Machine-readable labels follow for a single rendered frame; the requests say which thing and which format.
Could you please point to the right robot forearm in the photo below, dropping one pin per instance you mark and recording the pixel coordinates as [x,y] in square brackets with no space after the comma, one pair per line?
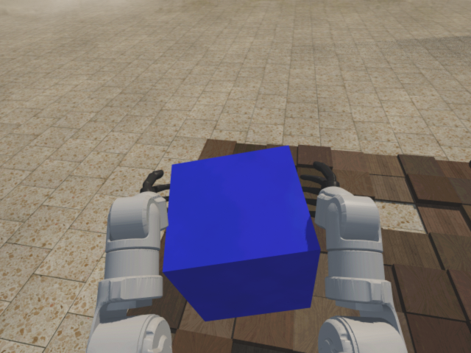
[356,278]

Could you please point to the robot right hand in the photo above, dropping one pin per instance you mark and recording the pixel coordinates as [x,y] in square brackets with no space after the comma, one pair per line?
[328,181]

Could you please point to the carton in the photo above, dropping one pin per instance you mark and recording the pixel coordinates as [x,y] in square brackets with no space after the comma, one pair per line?
[240,239]

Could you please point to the left robot upper arm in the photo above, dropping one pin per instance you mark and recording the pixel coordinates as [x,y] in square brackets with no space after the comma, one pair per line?
[132,334]

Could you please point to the left robot forearm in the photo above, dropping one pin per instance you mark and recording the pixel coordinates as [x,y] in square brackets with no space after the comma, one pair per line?
[132,277]

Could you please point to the right robot upper arm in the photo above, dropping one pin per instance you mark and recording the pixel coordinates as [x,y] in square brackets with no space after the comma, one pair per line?
[352,334]

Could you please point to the robot left hand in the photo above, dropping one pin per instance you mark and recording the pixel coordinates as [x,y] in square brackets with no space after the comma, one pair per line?
[150,180]

